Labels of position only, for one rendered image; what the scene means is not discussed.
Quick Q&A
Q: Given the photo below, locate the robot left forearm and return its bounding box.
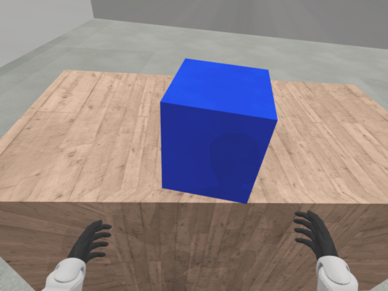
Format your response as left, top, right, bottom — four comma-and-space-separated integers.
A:
41, 258, 86, 291

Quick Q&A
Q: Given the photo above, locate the left robot hand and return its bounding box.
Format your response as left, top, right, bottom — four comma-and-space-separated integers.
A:
67, 220, 112, 263

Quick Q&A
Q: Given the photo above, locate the right robot hand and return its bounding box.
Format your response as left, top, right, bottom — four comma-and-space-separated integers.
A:
293, 210, 338, 260

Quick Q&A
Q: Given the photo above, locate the robot right forearm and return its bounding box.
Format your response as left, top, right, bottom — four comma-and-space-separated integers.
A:
316, 256, 358, 291

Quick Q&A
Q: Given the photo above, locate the carton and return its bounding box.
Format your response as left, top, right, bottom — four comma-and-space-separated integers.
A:
160, 58, 278, 204

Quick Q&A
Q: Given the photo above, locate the pedestal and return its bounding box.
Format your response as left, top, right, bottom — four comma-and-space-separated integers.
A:
0, 70, 388, 291

